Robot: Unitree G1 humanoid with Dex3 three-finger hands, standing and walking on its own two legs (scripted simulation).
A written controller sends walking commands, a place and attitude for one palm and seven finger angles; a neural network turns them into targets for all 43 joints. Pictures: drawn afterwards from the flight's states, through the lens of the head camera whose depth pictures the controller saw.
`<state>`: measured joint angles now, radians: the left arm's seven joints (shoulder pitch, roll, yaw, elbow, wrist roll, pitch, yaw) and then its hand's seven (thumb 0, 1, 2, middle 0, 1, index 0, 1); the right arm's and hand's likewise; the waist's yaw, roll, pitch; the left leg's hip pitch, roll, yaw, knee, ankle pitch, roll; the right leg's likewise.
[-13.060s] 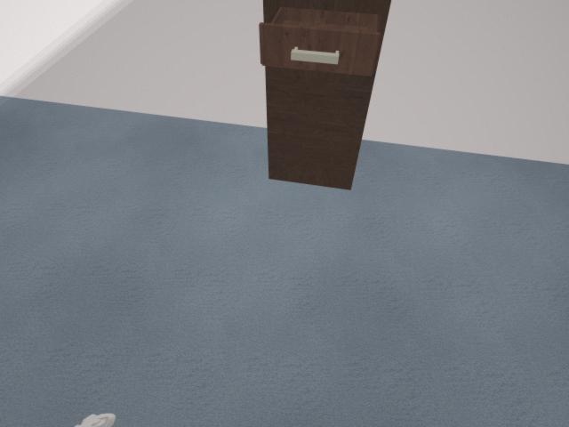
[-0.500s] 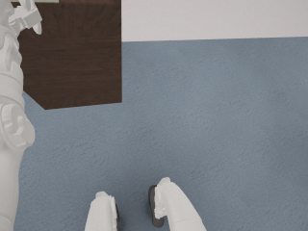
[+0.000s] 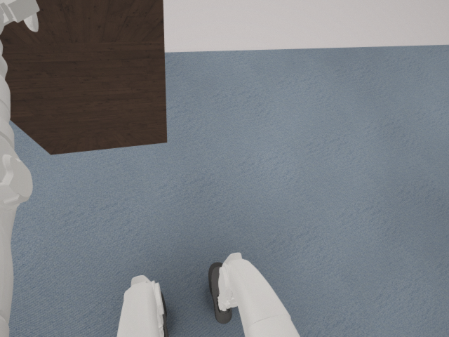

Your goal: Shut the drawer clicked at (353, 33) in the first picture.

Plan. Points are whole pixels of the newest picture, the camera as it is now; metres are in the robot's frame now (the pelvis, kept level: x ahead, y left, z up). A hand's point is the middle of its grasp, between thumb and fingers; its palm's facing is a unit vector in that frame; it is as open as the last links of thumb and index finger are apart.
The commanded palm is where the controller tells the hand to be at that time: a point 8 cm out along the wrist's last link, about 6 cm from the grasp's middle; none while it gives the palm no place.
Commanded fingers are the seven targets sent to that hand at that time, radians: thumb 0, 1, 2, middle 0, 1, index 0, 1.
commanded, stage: pull the fist back off the drawer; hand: left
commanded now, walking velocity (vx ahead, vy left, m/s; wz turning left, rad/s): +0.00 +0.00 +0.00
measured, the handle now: out of the picture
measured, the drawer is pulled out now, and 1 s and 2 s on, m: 0.00 0.00 0.00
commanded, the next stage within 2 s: draw the hand back to the body in 0.48 s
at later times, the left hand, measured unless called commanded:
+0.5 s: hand (32, 12) +0.59 +0.17 +0.09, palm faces +0.01 -1.00 -0.01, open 3.2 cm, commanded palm +0.57 +0.21 +0.09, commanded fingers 0.00 0.90 0.90 -1.40 -1.60 -1.40 -1.60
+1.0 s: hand out of the picture +0.47 +0.20 +0.15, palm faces +0.02 -1.00 -0.04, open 3.3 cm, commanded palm +0.43 +0.24 +0.16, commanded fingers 0.00 0.90 0.90 -1.40 -1.60 -1.40 -1.60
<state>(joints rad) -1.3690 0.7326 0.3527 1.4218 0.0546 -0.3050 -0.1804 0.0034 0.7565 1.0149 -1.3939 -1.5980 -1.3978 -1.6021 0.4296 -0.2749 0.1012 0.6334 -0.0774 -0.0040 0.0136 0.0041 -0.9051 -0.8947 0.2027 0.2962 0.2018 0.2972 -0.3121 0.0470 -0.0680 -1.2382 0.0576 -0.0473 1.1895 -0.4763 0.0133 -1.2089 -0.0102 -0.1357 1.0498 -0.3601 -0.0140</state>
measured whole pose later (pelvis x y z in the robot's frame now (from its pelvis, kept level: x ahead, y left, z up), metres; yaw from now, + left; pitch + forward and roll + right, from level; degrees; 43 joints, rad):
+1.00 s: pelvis +0.07 +0.01 +0.07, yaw +0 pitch +14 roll -2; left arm -0.36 0.31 0.27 0.54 -0.20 -0.28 -0.21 0.02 0.90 0.90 -1.39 -1.60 -1.40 -1.60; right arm 0.33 -0.25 0.02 0.56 0.03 0.05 0.01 0.01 -0.91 -0.89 0.20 0.30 0.20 0.30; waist -0.06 0.05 -0.12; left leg -0.59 0.04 0.02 0.80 -0.46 0.02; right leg -0.61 0.00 -0.06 0.73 -0.36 0.01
